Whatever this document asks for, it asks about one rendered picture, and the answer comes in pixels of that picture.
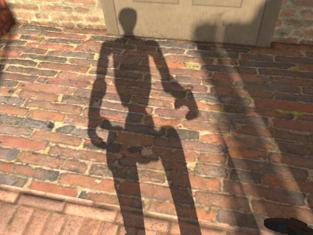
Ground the right robot hand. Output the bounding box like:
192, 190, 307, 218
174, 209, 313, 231
264, 217, 313, 235

